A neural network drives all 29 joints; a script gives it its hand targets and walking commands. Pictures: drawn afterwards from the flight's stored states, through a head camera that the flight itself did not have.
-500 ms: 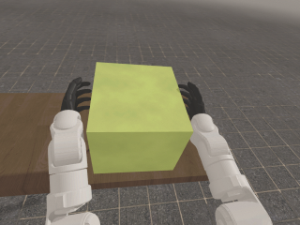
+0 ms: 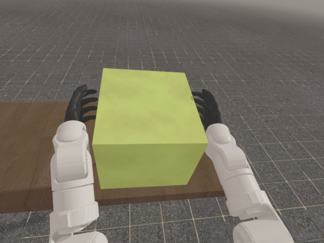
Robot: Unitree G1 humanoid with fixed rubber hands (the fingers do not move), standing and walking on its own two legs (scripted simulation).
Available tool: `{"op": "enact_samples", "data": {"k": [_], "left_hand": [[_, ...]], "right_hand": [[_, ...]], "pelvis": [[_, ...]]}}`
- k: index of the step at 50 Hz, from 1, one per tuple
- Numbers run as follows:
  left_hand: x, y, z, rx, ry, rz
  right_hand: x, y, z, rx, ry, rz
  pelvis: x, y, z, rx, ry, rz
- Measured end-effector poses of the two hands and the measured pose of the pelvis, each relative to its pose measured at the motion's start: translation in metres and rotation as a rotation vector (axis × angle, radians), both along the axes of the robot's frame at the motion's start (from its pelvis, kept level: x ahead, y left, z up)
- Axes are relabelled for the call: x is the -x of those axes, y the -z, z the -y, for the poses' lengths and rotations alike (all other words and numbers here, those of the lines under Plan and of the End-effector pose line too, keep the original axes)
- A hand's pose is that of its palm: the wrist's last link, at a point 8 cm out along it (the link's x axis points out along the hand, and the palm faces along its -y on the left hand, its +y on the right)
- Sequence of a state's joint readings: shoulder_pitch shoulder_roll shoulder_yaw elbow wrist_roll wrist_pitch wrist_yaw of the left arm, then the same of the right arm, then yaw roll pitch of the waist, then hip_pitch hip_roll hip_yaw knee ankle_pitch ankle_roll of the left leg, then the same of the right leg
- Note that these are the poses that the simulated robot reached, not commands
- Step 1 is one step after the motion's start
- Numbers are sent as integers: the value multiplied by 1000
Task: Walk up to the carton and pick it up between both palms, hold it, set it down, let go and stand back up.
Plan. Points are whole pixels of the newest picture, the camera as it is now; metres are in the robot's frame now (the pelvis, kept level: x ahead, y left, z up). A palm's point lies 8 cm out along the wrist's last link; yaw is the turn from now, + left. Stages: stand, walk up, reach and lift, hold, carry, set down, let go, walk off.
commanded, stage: hold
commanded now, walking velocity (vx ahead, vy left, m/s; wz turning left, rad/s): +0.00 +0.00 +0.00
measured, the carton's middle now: (145, 127) +0.39 +0.02 +0.13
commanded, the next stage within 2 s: set down in 1.04 s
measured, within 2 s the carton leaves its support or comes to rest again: neither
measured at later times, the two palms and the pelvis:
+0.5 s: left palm (76, 118) +0.34 +0.16 +0.20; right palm (213, 122) +0.34 -0.14 +0.18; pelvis -0.01 +0.00 +0.00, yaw +0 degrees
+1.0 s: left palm (75, 122) +0.34 +0.17 +0.19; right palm (211, 123) +0.35 -0.14 +0.17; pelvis +0.00 +0.00 +0.00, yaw +0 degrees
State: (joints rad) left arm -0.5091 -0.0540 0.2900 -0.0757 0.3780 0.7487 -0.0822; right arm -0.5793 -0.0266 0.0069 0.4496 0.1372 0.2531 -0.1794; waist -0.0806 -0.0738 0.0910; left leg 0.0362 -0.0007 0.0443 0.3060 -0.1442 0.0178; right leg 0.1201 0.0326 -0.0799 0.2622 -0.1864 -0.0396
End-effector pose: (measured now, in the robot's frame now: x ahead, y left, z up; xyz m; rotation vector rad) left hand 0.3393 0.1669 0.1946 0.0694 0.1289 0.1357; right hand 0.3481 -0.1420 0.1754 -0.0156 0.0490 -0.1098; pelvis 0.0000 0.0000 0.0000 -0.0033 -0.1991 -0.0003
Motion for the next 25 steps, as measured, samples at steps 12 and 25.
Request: {"op": "enact_samples", "data": {"k": [12,25], "left_hand": [[4,-5,2,-1,11,11],[0,-7,3,-13,17,11]], "right_hand": [[6,-5,2,-2,11,11],[4,-3,3,-5,15,11]], "pelvis": [[7,0,2,-1,-2,4],[12,0,0,0,4,-13]]}}
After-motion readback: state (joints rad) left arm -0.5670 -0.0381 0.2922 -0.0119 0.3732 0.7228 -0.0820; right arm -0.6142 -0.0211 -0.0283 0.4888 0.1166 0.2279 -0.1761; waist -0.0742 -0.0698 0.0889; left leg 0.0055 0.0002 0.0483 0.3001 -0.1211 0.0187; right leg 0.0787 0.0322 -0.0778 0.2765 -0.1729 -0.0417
